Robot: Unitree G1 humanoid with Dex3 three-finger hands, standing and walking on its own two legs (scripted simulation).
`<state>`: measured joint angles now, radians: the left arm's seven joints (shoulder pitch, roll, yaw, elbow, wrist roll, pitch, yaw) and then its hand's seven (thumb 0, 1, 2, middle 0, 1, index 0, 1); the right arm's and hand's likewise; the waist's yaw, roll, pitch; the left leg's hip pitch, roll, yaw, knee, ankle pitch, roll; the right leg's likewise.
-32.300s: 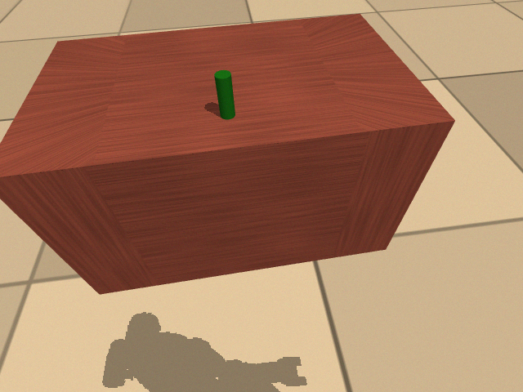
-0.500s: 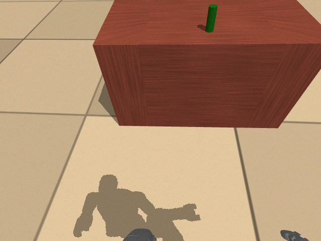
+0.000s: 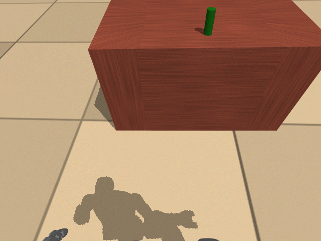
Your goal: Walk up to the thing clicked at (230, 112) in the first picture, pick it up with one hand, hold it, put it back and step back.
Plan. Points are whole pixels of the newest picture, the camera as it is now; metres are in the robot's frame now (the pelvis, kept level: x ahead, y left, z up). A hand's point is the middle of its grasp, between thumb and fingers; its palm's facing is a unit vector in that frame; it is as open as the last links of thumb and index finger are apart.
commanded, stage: step back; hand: right
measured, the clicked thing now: (209, 21) +1.08 -0.24 +0.00
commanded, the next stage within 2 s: stand in 0.24 s
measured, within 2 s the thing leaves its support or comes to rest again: neither
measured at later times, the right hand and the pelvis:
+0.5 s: hand (269, 240) +0.13 -0.25 -0.13, palm faces +0.01 +0.94 -0.34, open 7.4 cm; pelvis +0.02 +0.00 +0.02, yaw +0 degrees
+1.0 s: hand out of the picture +0.05 -0.26 -0.14, palm faces +0.00 +0.95 -0.32, open 7.4 cm; pelvis -0.01 -0.01 +0.02, yaw +0 degrees
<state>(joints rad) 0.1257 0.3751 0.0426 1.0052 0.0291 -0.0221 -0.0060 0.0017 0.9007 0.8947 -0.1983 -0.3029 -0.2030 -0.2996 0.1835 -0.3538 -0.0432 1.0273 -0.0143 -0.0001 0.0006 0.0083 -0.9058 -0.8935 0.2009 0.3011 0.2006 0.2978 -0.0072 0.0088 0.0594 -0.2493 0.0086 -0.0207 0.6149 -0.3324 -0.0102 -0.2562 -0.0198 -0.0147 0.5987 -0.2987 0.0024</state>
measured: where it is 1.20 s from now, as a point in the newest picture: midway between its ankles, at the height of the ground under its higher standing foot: outside the picture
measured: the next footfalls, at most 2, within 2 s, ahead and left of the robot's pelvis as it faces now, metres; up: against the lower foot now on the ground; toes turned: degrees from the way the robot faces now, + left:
none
